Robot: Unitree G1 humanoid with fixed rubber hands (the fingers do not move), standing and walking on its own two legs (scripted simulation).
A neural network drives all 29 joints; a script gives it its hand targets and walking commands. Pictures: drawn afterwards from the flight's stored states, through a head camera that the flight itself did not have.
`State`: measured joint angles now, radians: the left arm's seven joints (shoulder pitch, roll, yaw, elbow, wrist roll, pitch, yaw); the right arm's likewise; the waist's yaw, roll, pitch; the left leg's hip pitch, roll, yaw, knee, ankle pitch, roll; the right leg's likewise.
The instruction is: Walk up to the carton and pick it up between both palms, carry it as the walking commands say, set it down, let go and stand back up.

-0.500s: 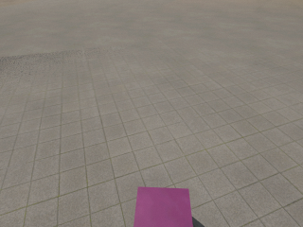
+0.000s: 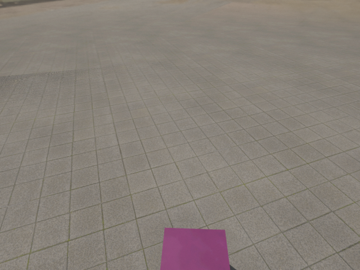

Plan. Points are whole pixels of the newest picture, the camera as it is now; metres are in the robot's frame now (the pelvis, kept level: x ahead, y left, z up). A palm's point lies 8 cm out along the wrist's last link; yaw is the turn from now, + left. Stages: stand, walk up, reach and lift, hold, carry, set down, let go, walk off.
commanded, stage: stand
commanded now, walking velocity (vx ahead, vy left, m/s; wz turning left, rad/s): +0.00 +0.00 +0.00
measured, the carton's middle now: (194, 266) +0.43 -0.03 -0.63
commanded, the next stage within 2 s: none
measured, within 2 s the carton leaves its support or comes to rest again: neither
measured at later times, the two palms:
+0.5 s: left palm out of the picture -0.09 +0.22 -0.14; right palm out of the picture -0.07 -0.20 -0.14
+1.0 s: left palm out of the picture -0.11 +0.22 -0.14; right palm out of the picture -0.10 -0.16 -0.15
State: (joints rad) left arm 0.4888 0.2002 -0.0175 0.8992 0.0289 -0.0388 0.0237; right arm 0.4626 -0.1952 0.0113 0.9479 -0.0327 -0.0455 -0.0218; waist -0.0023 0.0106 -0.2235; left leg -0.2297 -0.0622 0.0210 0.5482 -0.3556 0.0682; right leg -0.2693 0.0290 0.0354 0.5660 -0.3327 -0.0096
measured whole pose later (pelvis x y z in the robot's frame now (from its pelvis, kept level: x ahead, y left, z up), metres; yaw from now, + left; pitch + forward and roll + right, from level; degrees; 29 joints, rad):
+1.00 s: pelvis -0.05 +0.03 +0.01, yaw +0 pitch -1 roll +0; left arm 0.46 0.10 -0.04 1.14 0.02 0.00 0.04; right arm 0.44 -0.11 0.04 1.11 -0.02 -0.02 -0.04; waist 0.00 0.01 -0.10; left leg -0.20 -0.10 0.05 0.45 -0.24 0.11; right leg -0.25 -0.02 0.06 0.50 -0.23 0.04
